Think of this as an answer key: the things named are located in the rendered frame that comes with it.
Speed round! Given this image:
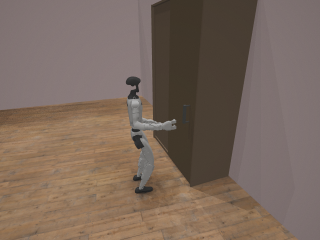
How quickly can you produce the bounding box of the wardrobe door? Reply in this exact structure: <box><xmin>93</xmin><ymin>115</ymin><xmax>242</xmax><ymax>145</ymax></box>
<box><xmin>168</xmin><ymin>0</ymin><xmax>204</xmax><ymax>182</ymax></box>
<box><xmin>154</xmin><ymin>1</ymin><xmax>171</xmax><ymax>150</ymax></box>

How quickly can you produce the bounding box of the left robot forearm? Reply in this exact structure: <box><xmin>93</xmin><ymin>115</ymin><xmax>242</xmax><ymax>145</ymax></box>
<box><xmin>141</xmin><ymin>117</ymin><xmax>148</xmax><ymax>123</ymax></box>

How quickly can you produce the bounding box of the handle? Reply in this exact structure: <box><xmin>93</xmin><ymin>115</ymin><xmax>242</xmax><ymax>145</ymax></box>
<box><xmin>182</xmin><ymin>105</ymin><xmax>190</xmax><ymax>124</ymax></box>

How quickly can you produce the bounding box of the right robot upper arm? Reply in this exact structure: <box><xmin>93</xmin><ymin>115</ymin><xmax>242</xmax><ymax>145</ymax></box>
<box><xmin>130</xmin><ymin>100</ymin><xmax>141</xmax><ymax>130</ymax></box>

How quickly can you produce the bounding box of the left robot foot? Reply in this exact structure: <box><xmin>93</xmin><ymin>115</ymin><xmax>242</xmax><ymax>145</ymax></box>
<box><xmin>133</xmin><ymin>174</ymin><xmax>142</xmax><ymax>181</ymax></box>

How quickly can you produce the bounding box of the left robot hand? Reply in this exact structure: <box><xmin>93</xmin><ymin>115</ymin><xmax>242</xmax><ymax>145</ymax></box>
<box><xmin>146</xmin><ymin>119</ymin><xmax>158</xmax><ymax>124</ymax></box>

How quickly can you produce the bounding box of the right robot hand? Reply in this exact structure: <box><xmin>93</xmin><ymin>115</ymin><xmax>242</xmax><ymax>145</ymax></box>
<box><xmin>158</xmin><ymin>119</ymin><xmax>177</xmax><ymax>131</ymax></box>

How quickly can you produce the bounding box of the left robot shin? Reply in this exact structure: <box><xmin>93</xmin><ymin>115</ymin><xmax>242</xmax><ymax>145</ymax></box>
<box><xmin>137</xmin><ymin>156</ymin><xmax>148</xmax><ymax>177</ymax></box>

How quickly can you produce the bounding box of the right robot forearm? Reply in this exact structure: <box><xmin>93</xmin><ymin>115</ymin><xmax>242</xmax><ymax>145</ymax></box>
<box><xmin>134</xmin><ymin>122</ymin><xmax>163</xmax><ymax>131</ymax></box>

